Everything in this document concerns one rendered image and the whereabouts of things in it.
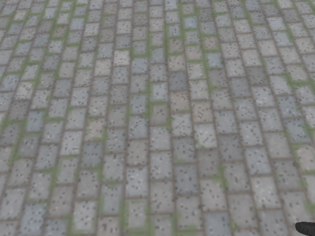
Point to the robot right hand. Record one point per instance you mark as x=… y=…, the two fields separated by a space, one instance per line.
x=306 y=228

